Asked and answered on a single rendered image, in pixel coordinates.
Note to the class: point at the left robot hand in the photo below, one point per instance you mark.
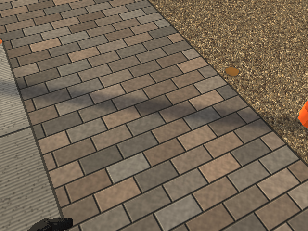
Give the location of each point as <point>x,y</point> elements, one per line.
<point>53,224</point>

